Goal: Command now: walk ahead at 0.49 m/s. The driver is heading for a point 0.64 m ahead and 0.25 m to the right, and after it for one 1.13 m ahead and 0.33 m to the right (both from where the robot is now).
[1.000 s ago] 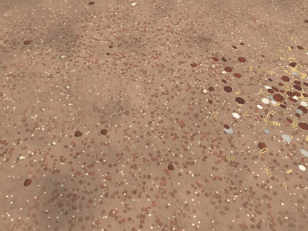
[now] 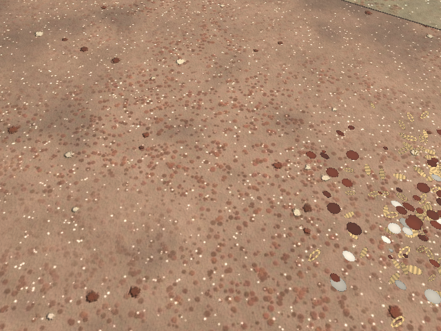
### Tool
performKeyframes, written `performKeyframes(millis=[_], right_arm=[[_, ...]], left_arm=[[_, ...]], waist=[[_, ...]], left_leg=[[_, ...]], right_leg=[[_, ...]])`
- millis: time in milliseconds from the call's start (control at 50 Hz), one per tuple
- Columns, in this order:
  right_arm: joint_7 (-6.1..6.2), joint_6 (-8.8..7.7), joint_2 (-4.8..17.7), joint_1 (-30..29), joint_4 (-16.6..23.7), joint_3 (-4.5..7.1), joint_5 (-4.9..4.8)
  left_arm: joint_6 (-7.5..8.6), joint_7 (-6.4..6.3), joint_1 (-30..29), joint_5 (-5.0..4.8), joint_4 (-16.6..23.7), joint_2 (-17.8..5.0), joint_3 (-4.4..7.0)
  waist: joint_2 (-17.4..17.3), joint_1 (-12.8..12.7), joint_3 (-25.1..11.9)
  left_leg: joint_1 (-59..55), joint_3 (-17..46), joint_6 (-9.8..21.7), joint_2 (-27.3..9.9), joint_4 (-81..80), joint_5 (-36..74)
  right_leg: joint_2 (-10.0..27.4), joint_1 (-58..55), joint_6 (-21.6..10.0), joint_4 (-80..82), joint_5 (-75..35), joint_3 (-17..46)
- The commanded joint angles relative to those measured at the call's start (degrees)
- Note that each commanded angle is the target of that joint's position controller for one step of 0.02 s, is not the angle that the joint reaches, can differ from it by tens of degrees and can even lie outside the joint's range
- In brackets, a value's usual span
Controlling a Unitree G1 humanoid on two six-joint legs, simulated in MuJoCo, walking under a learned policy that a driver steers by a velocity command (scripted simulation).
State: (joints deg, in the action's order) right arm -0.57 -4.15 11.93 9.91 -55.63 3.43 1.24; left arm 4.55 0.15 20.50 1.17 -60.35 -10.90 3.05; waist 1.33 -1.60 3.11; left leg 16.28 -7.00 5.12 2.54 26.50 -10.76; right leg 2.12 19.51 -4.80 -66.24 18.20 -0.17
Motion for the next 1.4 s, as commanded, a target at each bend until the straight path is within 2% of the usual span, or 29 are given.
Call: performKeyframes(millis=[20,80,120,280,340,380,400,420,440,460,480,500,540,560,620,720,800,900,980,1000,1020,1040,1060,1080,1100,1140,1160,1280,1400], right_arm=[[0.49,-1.40,2.3,6.0,-0.6,-0.12,-0.37],[0.89,-2.19,4.6,9.8,-1.9,0.14,-0.33],[0.99,-2.34,4.4,12.0,-2.4,-0.08,-0.14],[2.11,-2.68,4.8,18.3,-4.1,-0.67,-0.14],[3.03,-2.07,6.8,17.7,-4.2,-0.23,0.10],[3.32,-1.06,8.3,16.2,-3.5,0.31,0.45],[3.18,-0.76,8.8,15.1,-2.7,0.48,-0.10],[2.78,-1.04,7.2,14.5,0.0,0.20,-0.70],[2.08,-1.17,3.8,17.4,3.2,-0.15,-2.58],[2.08,-1.19,6.8,12.0,4.0,0.33,-1.17],[2.01,-1.53,5.9,8.8,5.5,0.11,-1.48],[2.19,-1.41,5.7,8.8,5.2,0.21,-1.03],[2.18,0.94,5.2,9.6,5.6,0.36,0.97],[2.16,2.09,4.7,9.9,6.0,0.37,1.11],[2.02,3.56,4.4,8.5,7.7,0.26,0.77],[2.16,4.74,6.5,0.2,11.7,0.43,0.35],[2.43,5.13,7.4,-4.2,13.9,0.25,-0.11],[2.86,4.49,8.4,-5.7,15.9,-0.14,-1.03],[3.25,3.60,9.1,-0.4,15.7,-0.29,-1.45],[3.57,3.07,9.6,3.0,15.1,-0.13,-0.78],[4.25,2.79,13.8,4.5,15.3,0.70,0.05],[3.99,3.57,18.0,1.8,16.8,1.06,-0.47],[3.62,4.27,15.8,4.5,16.3,1.08,-0.88],[3.48,4.41,11.9,3.0,16.9,-0.10,-0.94],[3.39,4.65,10.2,-0.4,17.6,-0.64,-0.70],[3.55,4.70,10.7,-2.2,18.3,-0.56,-0.02],[3.43,4.67,11.0,-1.3,18.2,-0.40,0.18],[2.91,4.27,12.6,3.8,17.0,0.64,0.28],[1.47,4.61,14.9,3.1,17.0,1.65,0.70]], left_arm=[[-0.85,0.88,3.3,1.01,2.3,-1.9,0.72],[-2.15,1.46,-1.6,0.95,4.2,-1.8,0.73],[-2.46,1.75,-7.1,0.68,6.2,-2.2,0.62],[-1.84,2.43,-21.9,0.18,12.2,-1.6,-0.77],[-1.70,2.04,-19.0,0.45,12.1,-3.1,-0.05],[-1.38,1.64,-8.8,0.81,9.3,-5.2,1.14],[-0.85,1.40,-1.1,1.64,7.1,-7.0,2.12],[-0.71,0.67,4.6,2.26,6.6,-12.4,3.75],[-1.50,0.50,1.0,1.07,8.5,-16.5,4.75],[-2.13,0.37,0.2,-0.90,8.7,-15.4,4.51],[-2.16,0.08,-3.7,-1.07,9.3,-13.0,3.84],[-2.23,-0.01,-6.2,-1.10,9.5,-10.1,3.10],[-2.20,-0.51,-8.0,-1.54,10.0,-8.0,2.28],[-1.90,-0.43,-7.5,-1.33,10.0,-8.5,2.25],[-1.74,-0.32,-6.0,-0.66,10.6,-11.7,2.93],[-3.32,-0.89,-2.5,-0.89,11.8,-12.4,3.10],[-4.36,-1.32,-0.5,-0.39,12.9,-13.1,3.46],[-5.37,-1.33,-0.8,0.22,14.6,-14.3,3.91],[-6.06,-1.07,-6.1,-0.56,16.7,-15.0,4.13],[-6.04,-1.13,-8.7,-1.32,17.7,-14.6,3.93],[-5.76,-1.16,-6.4,-1.76,18.8,-10.7,2.91],[-6.08,-1.54,-0.3,-1.42,19.1,-9.3,2.79],[-6.60,-1.71,0.4,0.69,17.6,-13.6,3.53],[-6.96,-1.28,-2.0,0.75,16.9,-14.8,4.06],[-7.44,-0.62,-3.1,0.42,16.8,-14.3,4.13],[-8.26,1.06,-3.6,-0.30,17.3,-13.6,3.79],[-8.44,1.49,-4.0,-0.67,17.5,-13.4,3.61],[-9.20,2.32,-9.7,-0.50,20.5,-11.9,2.46],[-9.01,3.01,-12.3,-1.05,23.0,-10.7,1.26]], waist=[[-5.2,-0.2,-1.2],[-4.8,-0.6,0.8],[-4.5,0.5,2.5],[-4.0,3.7,4.2],[-5.8,1.5,1.1],[-7.1,-2.7,-4.1],[-5.9,-6.3,-7.8],[0.6,-7.9,-13.8],[12.2,-3.0,-21.0],[-0.5,-3.3,-18.4],[-0.9,-2.0,-11.8],[-4.5,0.3,-6.3],[-3.4,2.9,-4.1],[-2.9,3.5,-4.6],[-0.9,3.7,-6.7],[2.3,0.8,-7.7],[3.1,-0.8,-6.2],[4.0,-1.2,-5.1],[5.1,2.3,-4.6],[3.9,4.5,-4.9],[-6.3,3.1,-7.8],[-17.6,-0.5,-8.8],[-12.5,0.7,-9.9],[-6.8,0.4,-7.2],[-5.5,-0.6,-4.7],[-10.5,-0.7,-4.2],[-10.7,-0.2,-4.7],[-10.2,2.6,-4.9],[-12.2,3.2,-5.1]], left_leg=[[-7.0,17.0,6.0,-15.0,-17.4,5.7],[-7.7,12.3,6.3,-14.7,-19.4,10.2],[-8.6,9.5,5.7,-14.3,-20.5,11.8],[-18.1,-0.5,2.6,-15.0,-18.7,28.7],[-24.3,-3.3,1.6,-16.2,-8.8,51.9],[-24.2,-4.5,1.3,-16.4,7.6,60.1],[-18.1,-5.5,0.0,-15.1,21.0,52.0],[-4.4,-6.4,-2.0,-11.3,41.4,23.4],[16.4,0.0,-4.8,1.9,61.8,-23.3],[19.9,8.8,-4.2,-2.8,61.0,-17.4],[21.0,8.9,-4.3,-4.6,57.5,-13.4],[19.3,8.7,-4.6,-6.2,52.2,-11.8],[14.1,8.8,-6.0,-7.2,45.5,-10.9],[12.9,8.6,-6.7,-6.8,43.2,-10.8],[13.6,7.6,-8.1,-6.1,37.6,-7.3],[18.2,8.4,-8.9,-6.2,31.1,-2.4],[20.5,10.1,-8.7,-5.5,26.7,-3.8],[16.5,11.1,-7.1,-2.7,19.9,-9.6],[2.8,11.1,-5.5,-0.6,2.9,-6.9],[-5.5,11.9,-4.9,-2.2,-6.1,1.0],[-14.1,21.7,-1.9,-14.5,-9.8,9.7],[-18.7,37.4,6.7,-27.7,-8.3,33.6],[-16.6,37.0,11.3,-29.3,-7.0,36.8],[-12.9,30.2,10.2,-25.2,-6.8,33.9],[-9.9,23.2,7.8,-20.8,-7.5,29.1],[-9.3,15.8,5.3,-15.7,-7.5,28.6],[-9.5,14.0,5.4,-15.0,-7.4,29.3],[-13.8,12.0,7.5,-18.6,-8.1,23.3],[-8.7,7.4,6.1,-19.6,-6.4,18.2]], right_leg=[[3.7,9.6,0.4,0.3,-3.7,1.6],[4.3,14.7,1.6,4.0,-7.1,0.4],[4.3,18.5,1.9,8.1,-11.4,0.5],[0.3,15.8,-0.7,29.8,-19.3,-5.8],[-3.8,10.4,-3.7,31.7,-11.8,-8.8],[-7.5,0.4,-6.4,34.0,-7.8,-9.8],[-7.1,-10.5,-8.3,39.2,-12.5,-7.3],[5.8,-24.2,-12.4,38.0,-23.2,7.8],[21.0,-38.3,-23.9,41.7,-45.8,37.0],[18.4,-34.1,-21.7,42.6,-50.9,29.5],[16.8,-27.1,-19.6,43.8,-52.8,23.1],[13.7,-19.4,-16.4,45.9,-52.2,18.7],[9.0,-10.8,-13.2,48.0,-50.6,13.3],[8.0,-9.3,-12.8,47.9,-52.6,12.4],[5.7,-8.7,-11.4,46.8,-57.2,10.8],[4.5,-12.6,-7.6,45.5,-49.3,14.3],[5.7,-16.3,-8.0,44.5,-43.2,19.5],[6.4,-18.0,-9.2,40.8,-46.2,24.8],[3.0,-13.8,-4.9,37.8,-39.3,28.1],[0.2,-9.1,-2.0,34.7,-33.0,27.1],[-4.8,-3.1,1.5,24.1,-15.5,19.8],[-15.2,8.6,3.6,15.6,21.6,9.0],[-10.4,9.3,4.4,3.3,22.0,6.2],[-8.7,9.0,4.9,-0.5,17.3,6.9],[-7.3,8.6,5.7,-1.4,13.2,6.5],[-7.0,8.7,7.3,-3.0,8.3,4.7],[-7.2,8.6,7.8,-3.1,7.2,4.0],[-4.6,10.3,8.2,6.4,6.5,2.2],[-3.1,-0.7,5.7,22.1,7.6,-2.6]])
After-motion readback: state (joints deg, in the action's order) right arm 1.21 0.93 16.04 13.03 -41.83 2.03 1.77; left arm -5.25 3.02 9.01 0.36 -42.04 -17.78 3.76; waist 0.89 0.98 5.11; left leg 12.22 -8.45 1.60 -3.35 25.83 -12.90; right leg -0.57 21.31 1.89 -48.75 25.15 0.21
